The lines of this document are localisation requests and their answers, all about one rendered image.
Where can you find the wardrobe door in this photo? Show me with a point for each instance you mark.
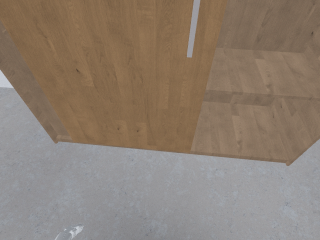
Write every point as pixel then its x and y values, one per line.
pixel 17 62
pixel 116 72

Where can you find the left robot hand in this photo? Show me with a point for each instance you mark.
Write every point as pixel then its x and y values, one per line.
pixel 70 232

